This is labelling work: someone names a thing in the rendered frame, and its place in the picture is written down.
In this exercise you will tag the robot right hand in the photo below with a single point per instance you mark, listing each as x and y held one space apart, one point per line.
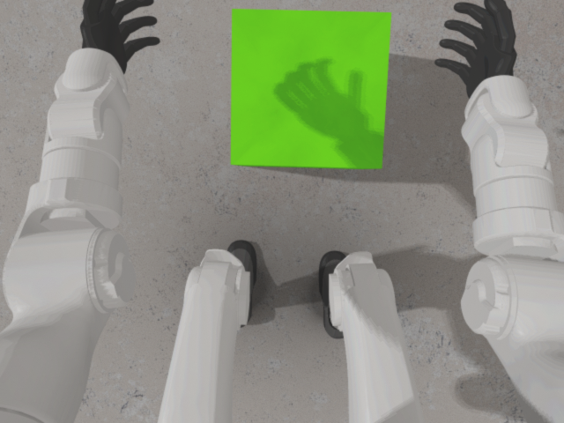
495 54

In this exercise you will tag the robot left forearm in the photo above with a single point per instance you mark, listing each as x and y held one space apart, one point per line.
82 152

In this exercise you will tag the carton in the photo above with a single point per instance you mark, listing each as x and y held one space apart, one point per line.
309 88

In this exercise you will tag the robot right forearm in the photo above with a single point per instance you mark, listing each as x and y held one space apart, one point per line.
512 178

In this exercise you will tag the robot right shin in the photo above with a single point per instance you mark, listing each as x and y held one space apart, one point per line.
366 257

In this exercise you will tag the left robot upper arm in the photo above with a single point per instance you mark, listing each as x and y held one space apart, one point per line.
62 287

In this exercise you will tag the robot left foot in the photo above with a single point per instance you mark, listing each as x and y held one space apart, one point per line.
246 253

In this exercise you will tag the right robot upper arm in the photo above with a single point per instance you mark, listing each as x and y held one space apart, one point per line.
517 304

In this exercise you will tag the robot left hand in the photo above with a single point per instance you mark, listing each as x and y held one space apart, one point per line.
101 30

